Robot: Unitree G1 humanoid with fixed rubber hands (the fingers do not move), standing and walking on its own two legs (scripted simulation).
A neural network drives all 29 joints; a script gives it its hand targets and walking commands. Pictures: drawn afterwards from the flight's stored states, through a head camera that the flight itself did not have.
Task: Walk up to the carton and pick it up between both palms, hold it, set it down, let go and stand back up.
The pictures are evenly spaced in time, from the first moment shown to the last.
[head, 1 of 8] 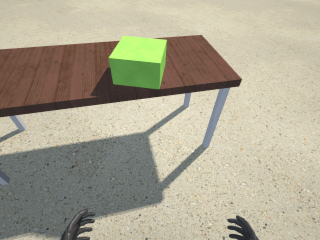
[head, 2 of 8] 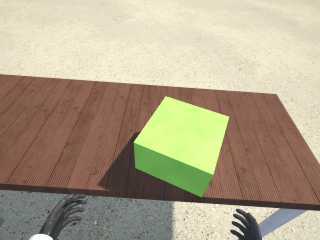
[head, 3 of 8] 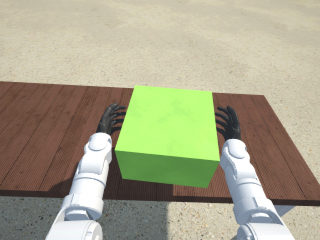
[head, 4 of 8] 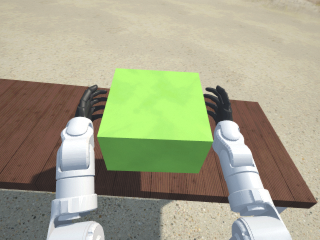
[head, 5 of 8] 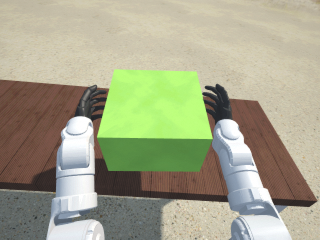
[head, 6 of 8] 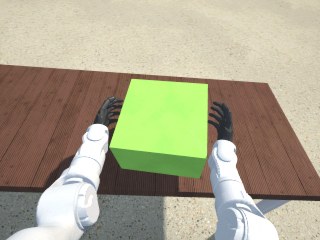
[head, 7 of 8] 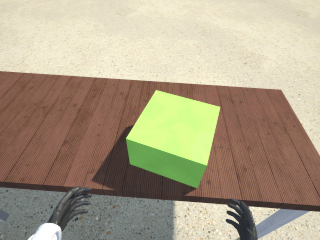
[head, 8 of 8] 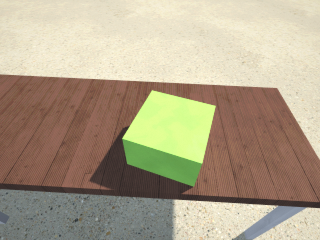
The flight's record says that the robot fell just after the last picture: no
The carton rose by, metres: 0.19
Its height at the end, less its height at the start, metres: +0.00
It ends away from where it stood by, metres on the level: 0.03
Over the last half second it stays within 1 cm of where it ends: yes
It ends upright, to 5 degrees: yes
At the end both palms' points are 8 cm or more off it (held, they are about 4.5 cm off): yes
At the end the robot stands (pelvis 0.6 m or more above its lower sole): yes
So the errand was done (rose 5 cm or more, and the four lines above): yes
